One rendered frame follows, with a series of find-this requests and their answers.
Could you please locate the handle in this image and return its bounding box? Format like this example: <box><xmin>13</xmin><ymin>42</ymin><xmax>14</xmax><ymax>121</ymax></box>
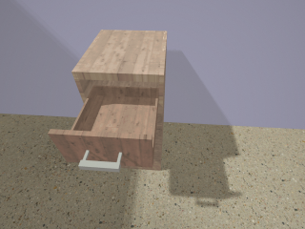
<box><xmin>78</xmin><ymin>150</ymin><xmax>123</xmax><ymax>173</ymax></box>

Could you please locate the drawer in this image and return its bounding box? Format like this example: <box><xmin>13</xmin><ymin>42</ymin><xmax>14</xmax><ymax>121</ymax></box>
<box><xmin>48</xmin><ymin>85</ymin><xmax>159</xmax><ymax>168</ymax></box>

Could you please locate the cabinet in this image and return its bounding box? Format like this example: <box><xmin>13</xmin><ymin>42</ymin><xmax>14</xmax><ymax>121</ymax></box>
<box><xmin>71</xmin><ymin>30</ymin><xmax>168</xmax><ymax>171</ymax></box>

